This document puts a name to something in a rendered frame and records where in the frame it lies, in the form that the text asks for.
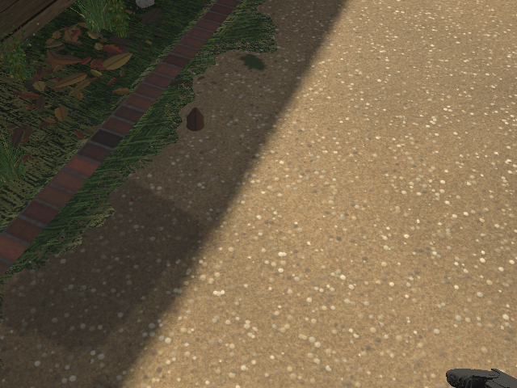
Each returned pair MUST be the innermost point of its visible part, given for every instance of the right robot hand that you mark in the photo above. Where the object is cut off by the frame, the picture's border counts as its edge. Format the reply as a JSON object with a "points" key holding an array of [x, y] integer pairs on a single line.
{"points": [[477, 378]]}

